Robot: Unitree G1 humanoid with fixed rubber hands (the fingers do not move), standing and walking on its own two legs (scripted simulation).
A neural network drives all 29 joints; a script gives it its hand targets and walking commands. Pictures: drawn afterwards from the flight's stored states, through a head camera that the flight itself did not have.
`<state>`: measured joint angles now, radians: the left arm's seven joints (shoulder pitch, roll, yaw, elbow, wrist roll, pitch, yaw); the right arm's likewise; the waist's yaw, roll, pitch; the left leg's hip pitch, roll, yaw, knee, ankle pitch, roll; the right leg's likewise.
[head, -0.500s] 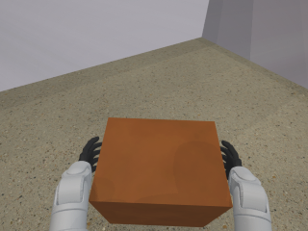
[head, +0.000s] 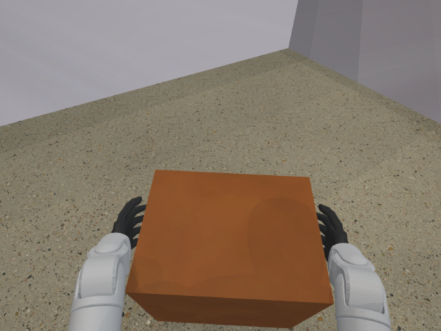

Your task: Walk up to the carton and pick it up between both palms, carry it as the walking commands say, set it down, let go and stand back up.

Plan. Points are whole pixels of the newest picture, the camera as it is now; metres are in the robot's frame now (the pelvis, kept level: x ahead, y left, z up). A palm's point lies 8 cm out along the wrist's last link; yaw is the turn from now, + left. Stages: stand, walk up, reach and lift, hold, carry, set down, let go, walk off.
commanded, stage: hold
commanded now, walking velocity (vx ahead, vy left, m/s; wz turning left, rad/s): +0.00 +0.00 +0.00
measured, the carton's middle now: (227, 254) +0.28 +0.00 -0.03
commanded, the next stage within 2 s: carry in 0.88 s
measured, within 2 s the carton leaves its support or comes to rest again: neither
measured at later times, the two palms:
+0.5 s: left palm (121, 236) +0.27 +0.19 +0.04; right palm (334, 245) +0.27 -0.19 +0.04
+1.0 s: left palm (122, 232) +0.28 +0.19 +0.05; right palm (333, 240) +0.28 -0.19 +0.05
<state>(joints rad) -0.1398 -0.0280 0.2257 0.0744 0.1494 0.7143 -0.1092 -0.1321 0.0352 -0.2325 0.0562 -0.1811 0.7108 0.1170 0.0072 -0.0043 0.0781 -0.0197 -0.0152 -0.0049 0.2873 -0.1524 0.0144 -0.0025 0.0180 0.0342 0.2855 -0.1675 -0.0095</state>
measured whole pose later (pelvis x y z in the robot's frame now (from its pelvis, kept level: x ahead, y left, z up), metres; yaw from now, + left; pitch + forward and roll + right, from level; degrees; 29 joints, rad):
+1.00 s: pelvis -0.01 -0.01 -0.02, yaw +2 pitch +0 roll +0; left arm -0.22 -0.01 0.23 0.07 0.15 0.78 -0.11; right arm -0.19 0.03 -0.25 0.05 -0.17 0.76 0.11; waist -0.01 -0.02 -0.06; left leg -0.28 -0.04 -0.04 0.51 -0.23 0.01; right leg -0.27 0.00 0.00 0.55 -0.27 -0.01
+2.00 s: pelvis -0.29 -0.02 -0.01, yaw +9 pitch +3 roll -2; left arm -0.01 -0.02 0.22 -0.40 0.02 1.16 -0.04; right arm -0.01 0.09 -0.21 -0.40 -0.07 1.14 0.03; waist 0.01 -0.01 -0.08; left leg -0.32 0.04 0.04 0.55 -0.28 0.02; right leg -0.61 -0.01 -0.06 1.07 -0.43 0.03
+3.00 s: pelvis -0.68 -0.08 -0.02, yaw +7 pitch +5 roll -1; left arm -0.09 -0.01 0.19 -0.37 0.03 1.16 -0.04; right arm -0.05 0.05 -0.21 -0.41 -0.07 1.15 0.04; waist 0.00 0.03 -0.13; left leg -0.49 0.07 0.06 0.52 -0.11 0.00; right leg -0.27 0.02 -0.07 0.50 -0.33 0.01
